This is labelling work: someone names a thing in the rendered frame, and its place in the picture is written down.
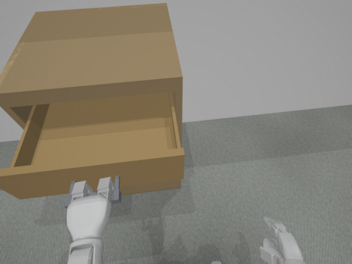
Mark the robot left forearm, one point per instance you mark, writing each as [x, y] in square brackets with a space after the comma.
[86, 251]

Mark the cabinet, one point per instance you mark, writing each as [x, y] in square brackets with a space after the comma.
[94, 53]

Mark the handle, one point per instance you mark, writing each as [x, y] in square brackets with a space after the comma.
[115, 197]

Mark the drawer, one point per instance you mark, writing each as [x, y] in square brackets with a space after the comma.
[135, 137]

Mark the right robot hand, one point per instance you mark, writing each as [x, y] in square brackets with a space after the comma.
[277, 252]

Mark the left robot hand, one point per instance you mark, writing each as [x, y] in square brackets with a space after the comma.
[87, 216]

